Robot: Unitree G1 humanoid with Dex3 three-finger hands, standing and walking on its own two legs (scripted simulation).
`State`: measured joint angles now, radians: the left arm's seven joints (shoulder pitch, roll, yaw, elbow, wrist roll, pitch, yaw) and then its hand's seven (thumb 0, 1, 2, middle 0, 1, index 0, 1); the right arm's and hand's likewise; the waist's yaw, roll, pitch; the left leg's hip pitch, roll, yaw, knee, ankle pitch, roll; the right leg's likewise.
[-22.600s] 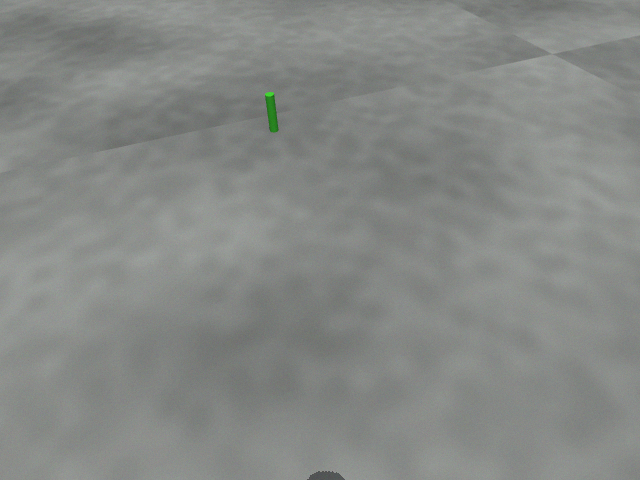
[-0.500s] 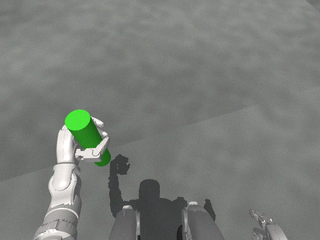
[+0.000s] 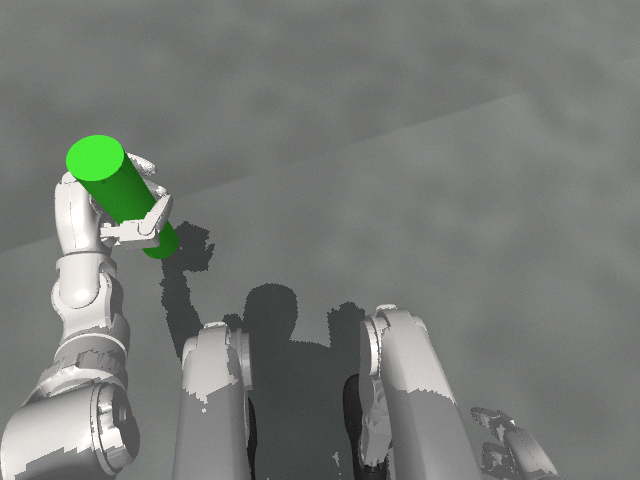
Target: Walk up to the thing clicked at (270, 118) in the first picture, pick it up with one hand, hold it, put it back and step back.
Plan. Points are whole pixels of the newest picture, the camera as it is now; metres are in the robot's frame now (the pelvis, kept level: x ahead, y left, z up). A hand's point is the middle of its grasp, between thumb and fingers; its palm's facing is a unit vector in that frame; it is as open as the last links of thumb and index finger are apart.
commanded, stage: crouch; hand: left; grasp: from the side
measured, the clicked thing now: (135, 209) +0.46 +0.21 -0.05
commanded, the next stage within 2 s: lower in 0.84 s
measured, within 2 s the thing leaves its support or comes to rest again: neither
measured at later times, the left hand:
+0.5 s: hand (158, 221) +0.48 +0.21 -0.15, palm faces +0.11 -0.99 -0.02, open 7.0 cm
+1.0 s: hand (167, 230) +0.48 +0.21 -0.20, palm faces +0.08 -1.00 -0.04, open 6.9 cm
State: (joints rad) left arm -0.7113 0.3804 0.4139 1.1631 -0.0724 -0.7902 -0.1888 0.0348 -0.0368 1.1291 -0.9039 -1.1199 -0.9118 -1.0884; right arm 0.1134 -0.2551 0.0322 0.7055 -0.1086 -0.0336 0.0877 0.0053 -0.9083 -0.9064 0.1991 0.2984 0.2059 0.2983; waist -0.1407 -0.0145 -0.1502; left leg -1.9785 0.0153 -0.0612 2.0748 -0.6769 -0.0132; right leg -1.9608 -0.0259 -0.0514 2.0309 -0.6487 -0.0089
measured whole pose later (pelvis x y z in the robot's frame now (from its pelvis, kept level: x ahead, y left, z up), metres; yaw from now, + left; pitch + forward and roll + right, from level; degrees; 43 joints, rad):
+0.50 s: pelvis -0.01 +0.00 -0.09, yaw -3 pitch +29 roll -6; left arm -0.79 0.52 0.51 1.24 -0.04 -0.78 -0.18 0.03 -0.04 1.13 -0.91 -1.12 -0.92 -1.08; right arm 0.11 -0.30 0.12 0.71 -0.15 0.00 0.10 0.00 -0.91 -0.90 0.20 0.30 0.21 0.30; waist -0.22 -0.04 -0.03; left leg -2.22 0.01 -0.12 2.38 -0.67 -0.01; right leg -2.18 -0.02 -0.09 2.29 -0.63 0.00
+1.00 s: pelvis -0.01 +0.01 -0.12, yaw -6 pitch +26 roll -9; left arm -0.76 0.59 0.50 1.20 -0.03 -0.80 -0.17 0.03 -0.04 1.13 -0.91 -1.11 -0.92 -1.08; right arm 0.05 -0.33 0.19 0.68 -0.20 0.03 0.13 0.00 -0.91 -0.90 0.20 0.30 0.21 0.30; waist -0.23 -0.07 0.06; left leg -2.27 0.00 -0.17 2.49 -0.68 -0.01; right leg -2.20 -0.01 -0.13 2.36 -0.62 0.01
